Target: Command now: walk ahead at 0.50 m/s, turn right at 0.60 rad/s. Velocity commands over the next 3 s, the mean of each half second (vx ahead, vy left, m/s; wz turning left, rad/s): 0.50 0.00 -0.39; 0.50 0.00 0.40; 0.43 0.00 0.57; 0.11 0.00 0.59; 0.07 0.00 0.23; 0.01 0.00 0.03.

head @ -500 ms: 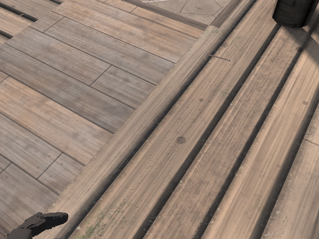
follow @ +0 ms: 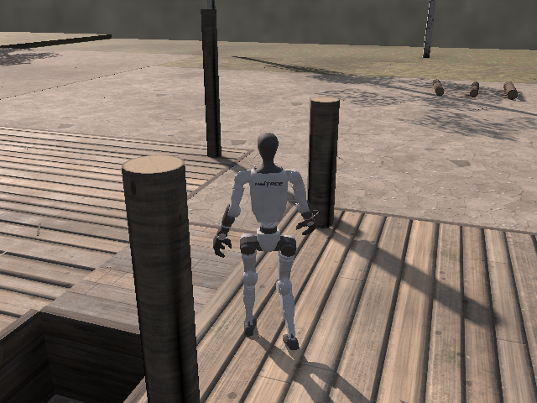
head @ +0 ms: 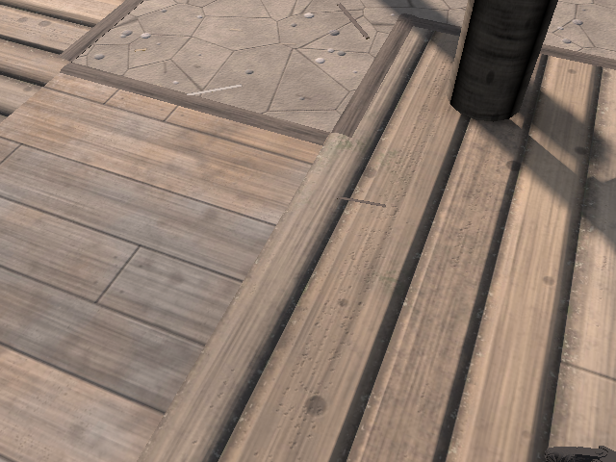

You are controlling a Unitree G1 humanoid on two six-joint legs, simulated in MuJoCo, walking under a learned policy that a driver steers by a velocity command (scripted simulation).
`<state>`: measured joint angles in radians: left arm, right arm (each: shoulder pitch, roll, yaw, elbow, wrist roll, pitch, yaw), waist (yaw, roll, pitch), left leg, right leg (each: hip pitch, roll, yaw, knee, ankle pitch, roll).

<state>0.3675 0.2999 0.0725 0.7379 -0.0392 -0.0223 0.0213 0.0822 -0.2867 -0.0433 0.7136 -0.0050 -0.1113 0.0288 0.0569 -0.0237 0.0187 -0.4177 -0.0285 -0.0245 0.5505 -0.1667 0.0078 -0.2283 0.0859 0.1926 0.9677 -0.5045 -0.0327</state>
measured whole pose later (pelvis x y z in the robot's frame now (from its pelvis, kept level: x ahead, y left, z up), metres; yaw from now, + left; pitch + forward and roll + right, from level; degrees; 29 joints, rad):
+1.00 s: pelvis +0.53 -0.07 -0.01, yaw +5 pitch +1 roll -1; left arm 0.32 0.29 0.08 0.86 -0.01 -0.04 0.02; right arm 0.07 -0.27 -0.06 0.70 0.03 -0.03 0.06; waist 0.03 0.02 0.06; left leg -0.51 -0.01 0.07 0.64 -0.15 0.11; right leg 0.03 -0.09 -0.26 0.64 -0.49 0.04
